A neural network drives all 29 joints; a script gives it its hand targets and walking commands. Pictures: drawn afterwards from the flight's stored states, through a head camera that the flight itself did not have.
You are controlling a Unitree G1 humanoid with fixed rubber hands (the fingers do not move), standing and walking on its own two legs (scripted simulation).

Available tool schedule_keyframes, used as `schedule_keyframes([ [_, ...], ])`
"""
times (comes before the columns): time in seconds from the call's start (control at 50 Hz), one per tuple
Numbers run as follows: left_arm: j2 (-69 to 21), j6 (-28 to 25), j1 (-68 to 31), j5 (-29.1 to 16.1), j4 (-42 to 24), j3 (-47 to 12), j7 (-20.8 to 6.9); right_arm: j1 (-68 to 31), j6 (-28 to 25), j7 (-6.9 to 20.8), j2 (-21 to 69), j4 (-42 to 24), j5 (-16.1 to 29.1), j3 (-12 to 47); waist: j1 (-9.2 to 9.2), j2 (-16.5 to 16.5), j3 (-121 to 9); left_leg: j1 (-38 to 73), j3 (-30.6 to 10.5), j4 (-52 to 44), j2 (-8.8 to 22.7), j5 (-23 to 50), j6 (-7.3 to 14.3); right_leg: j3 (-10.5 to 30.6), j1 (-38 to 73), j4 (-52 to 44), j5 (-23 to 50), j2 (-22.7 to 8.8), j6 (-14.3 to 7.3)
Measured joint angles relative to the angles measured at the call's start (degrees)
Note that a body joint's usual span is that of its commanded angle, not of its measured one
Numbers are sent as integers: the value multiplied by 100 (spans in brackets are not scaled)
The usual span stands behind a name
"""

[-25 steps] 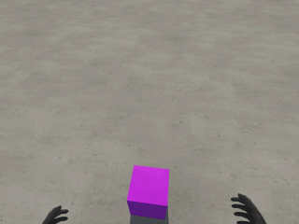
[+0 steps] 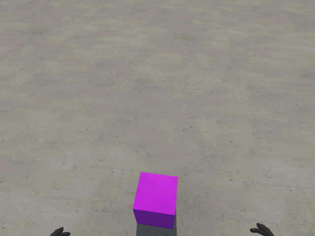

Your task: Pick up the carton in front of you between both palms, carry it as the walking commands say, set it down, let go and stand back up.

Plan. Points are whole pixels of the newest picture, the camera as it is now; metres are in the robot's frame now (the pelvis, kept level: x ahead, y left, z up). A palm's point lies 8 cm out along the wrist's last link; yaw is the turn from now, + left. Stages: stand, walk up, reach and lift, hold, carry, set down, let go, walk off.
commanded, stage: stand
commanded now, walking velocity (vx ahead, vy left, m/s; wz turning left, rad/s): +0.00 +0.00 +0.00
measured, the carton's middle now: (156, 200) +0.46 +0.01 -0.65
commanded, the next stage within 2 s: none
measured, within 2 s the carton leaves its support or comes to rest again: neither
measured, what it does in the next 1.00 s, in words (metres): stands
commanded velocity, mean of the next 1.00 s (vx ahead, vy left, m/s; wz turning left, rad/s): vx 0.00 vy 0.00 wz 0.00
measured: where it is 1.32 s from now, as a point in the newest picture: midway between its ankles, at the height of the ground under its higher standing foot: outside the picture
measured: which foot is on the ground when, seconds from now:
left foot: down 0.00-1.00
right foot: down 0.00-1.00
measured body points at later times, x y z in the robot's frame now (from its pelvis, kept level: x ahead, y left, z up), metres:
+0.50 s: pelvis -0.02 +0.00 +0.00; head -0.03 -0.01 +0.45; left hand +0.09 +0.29 -0.10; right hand +0.08 -0.29 -0.12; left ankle -0.02 +0.13 -0.74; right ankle -0.02 -0.10 -0.74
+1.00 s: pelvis -0.03 +0.00 +0.01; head -0.03 +0.00 +0.46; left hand +0.07 +0.30 -0.11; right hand +0.05 -0.30 -0.12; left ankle -0.02 +0.13 -0.74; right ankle -0.02 -0.10 -0.74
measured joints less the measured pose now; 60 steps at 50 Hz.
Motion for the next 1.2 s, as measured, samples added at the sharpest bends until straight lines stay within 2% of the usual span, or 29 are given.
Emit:
schedule_keyframes([
  [0.74,218,-41,-139,-79,913,-106,-21,-29,-41,5,-178,864,68,104,-3,-34,85,153,25,-512,22,487,-17,28,136,-491,483,-22,23],
  [1.2,301,-61,-222,-104,1205,-175,-12,-132,-56,16,-240,1117,97,130,7,-56,84,185,61,-699,15,613,1,79,153,-668,616,-46,60],
])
